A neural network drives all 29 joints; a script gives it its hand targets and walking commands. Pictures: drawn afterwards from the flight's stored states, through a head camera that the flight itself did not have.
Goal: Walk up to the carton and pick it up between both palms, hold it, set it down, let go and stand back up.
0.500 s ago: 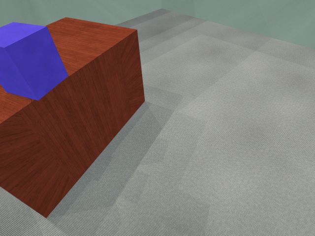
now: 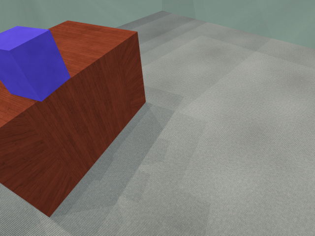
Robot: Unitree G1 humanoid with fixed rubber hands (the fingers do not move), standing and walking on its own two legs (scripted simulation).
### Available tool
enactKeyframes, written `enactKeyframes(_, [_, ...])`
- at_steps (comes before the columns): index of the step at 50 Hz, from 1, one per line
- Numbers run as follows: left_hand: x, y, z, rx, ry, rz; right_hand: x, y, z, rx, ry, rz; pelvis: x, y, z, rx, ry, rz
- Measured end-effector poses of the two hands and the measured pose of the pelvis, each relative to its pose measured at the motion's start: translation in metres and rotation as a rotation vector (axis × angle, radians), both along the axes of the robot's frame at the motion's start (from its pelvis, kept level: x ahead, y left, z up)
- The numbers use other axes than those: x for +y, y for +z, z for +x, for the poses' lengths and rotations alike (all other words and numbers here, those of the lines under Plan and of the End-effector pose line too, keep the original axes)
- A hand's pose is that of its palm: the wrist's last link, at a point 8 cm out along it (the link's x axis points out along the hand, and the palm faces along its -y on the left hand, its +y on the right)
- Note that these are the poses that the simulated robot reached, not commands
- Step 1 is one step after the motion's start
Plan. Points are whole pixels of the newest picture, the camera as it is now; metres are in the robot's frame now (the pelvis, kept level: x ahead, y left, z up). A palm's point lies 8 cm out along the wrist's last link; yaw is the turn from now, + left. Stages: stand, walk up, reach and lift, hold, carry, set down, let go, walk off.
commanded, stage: walk up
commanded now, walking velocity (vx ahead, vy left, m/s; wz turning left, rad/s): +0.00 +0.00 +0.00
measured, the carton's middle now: (29, 63) +0.85 +0.63 +0.05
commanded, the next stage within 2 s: none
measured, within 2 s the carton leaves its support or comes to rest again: neither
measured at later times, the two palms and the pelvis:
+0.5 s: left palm out of the picture +0.05 +0.39 -0.17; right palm out of the picture +0.17 -0.18 -0.12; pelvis +0.06 +0.09 -0.05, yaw +20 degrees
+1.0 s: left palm (34, 212) +0.24 +0.41 -0.12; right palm (187, 133) +0.55 -0.08 -0.13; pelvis +0.32 +0.12 -0.04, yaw +41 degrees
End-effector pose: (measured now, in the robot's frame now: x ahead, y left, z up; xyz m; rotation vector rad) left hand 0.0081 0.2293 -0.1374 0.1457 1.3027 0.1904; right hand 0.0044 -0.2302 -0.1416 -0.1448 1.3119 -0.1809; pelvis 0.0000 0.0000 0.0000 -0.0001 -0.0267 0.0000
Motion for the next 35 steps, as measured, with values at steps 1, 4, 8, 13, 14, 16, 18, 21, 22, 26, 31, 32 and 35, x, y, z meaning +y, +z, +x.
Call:
enactKeyframes(1, [-0.001, -0.001, -0.004, 0.013, 0.003, -0.002, 0.002, -0.001, -0.004, 0.012, -0.001, 0.006, 0.000, 0.000, -0.001, 0.000, -0.001, 0.001])
enactKeyframes(4, [-0.003, -0.002, -0.015, 0.042, 0.013, -0.006, 0.005, -0.002, -0.011, 0.034, -0.001, 0.021, -0.001, 0.001, -0.002, 0.005, -0.002, 0.000])
enactKeyframes(8, [0.015, 0.002, -0.013, -0.039, 0.062, 0.036, 0.001, 0.002, -0.011, 0.059, 0.069, 0.007, -0.001, -0.001, -0.003, 0.007, 0.080, -0.013])
enactKeyframes(13, [0.059, 0.010, -0.024, -0.127, 0.168, 0.120, -0.024, 0.025, 0.038, 0.019, 0.227, -0.103, 0.013, 0.000, 0.004, -0.017, 0.181, -0.018])
enactKeyframes(14, [0.067, 0.010, -0.026, -0.128, 0.178, 0.129, -0.026, 0.030, 0.052, -0.005, 0.244, -0.123, 0.017, 0.000, 0.007, -0.021, 0.198, -0.017])
enactKeyframes(16, [0.083, 0.009, -0.025, -0.142, 0.196, 0.141, -0.024, 0.038, 0.079, -0.050, 0.283, -0.150, 0.029, -0.002, 0.014, -0.027, 0.232, -0.020])
enactKeyframes(18, [0.101, 0.005, -0.019, -0.166, 0.207, 0.147, -0.011, 0.042, 0.107, -0.100, 0.327, -0.162, 0.042, -0.006, 0.023, -0.031, 0.266, -0.024])
enactKeyframes(21, [0.132, -0.011, -0.001, -0.203, 0.207, 0.150, 0.019, 0.042, 0.146, -0.184, 0.381, -0.174, 0.066, -0.021, 0.039, -0.032, 0.301, -0.026])
enactKeyframes(22, [0.143, -0.019, 0.008, -0.211, 0.195, 0.150, 0.028, 0.038, 0.157, -0.217, 0.389, -0.186, 0.075, -0.029, 0.044, -0.030, 0.306, -0.023])
enactKeyframes(26, [0.168, -0.032, 0.059, -0.271, 0.150, 0.107, 0.058, 0.023, 0.160, -0.224, 0.357, -0.199, 0.097, -0.045, 0.062, -0.042, 0.370, 0.011])
enactKeyframes(31, [0.175, 0.007, 0.127, -0.463, 0.189, 0.071, 0.088, 0.031, 0.155, -0.084, 0.394, -0.166, 0.110, -0.023, 0.095, -0.048, 0.463, -0.003])
enactKeyframes(32, [0.175, 0.013, 0.135, -0.478, 0.203, 0.066, 0.092, 0.035, 0.163, -0.075, 0.416, -0.163, 0.113, -0.019, 0.103, -0.045, 0.480, -0.006])
enactKeyframes(35, [0.176, 0.022, 0.148, -0.484, 0.255, 0.060, 0.100, 0.046, 0.203, -0.075, 0.493, -0.169, 0.118, -0.011, 0.129, -0.034, 0.534, -0.011])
